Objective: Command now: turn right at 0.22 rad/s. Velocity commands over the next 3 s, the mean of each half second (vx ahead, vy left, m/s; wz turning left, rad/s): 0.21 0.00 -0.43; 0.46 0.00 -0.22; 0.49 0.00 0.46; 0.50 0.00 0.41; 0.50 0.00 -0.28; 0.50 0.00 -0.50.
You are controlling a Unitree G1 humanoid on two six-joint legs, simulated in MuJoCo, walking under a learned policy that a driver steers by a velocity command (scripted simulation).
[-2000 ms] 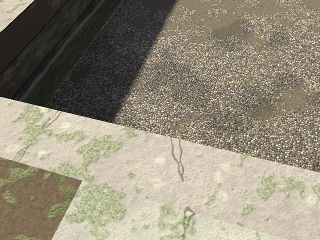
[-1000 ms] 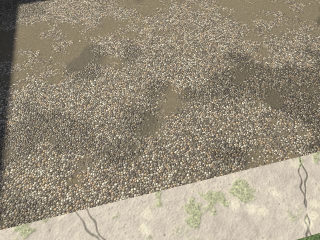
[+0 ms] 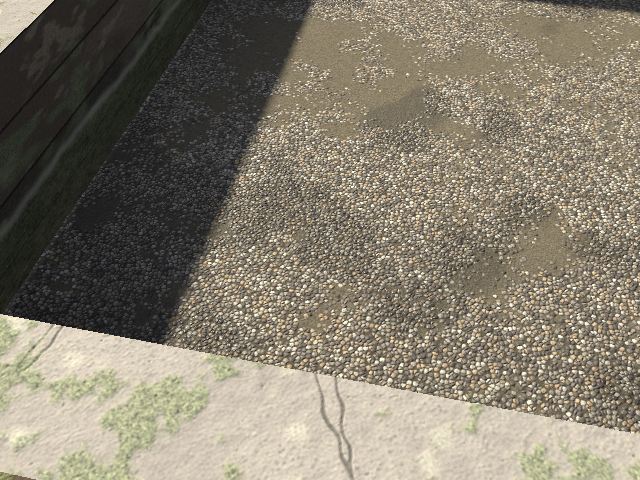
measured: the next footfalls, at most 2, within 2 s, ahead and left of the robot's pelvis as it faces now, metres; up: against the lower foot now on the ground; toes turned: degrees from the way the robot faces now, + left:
right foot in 0.52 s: +0.12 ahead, -0.21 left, +0.00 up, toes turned -20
left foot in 1.02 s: +0.45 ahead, -0.15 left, +0.00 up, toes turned -19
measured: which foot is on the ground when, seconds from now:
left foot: down 0.00-0.50, up 0.52-1.00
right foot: down 0.00-0.16, up 0.18-0.50, down 0.52-1.00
